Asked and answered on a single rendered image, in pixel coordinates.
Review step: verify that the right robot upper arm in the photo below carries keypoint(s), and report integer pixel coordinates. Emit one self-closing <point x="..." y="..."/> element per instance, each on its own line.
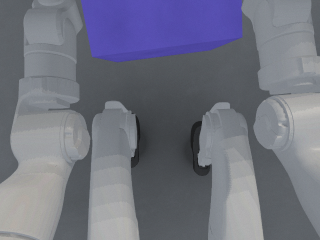
<point x="289" y="125"/>

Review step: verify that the left robot upper arm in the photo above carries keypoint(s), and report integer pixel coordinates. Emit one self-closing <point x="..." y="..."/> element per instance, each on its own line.
<point x="46" y="145"/>

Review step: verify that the carton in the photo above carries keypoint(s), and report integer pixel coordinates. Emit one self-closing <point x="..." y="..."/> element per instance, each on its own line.
<point x="127" y="30"/>

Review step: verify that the robot left thigh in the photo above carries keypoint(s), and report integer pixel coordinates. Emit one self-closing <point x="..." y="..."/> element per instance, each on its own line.
<point x="111" y="211"/>

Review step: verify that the left robot forearm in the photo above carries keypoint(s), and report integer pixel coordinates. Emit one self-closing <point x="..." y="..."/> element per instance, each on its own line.
<point x="50" y="57"/>

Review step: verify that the right robot forearm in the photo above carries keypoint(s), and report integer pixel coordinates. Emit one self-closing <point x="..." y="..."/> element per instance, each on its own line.
<point x="285" y="42"/>

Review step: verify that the robot right foot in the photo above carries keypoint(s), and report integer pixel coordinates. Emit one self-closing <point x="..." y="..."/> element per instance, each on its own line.
<point x="201" y="170"/>

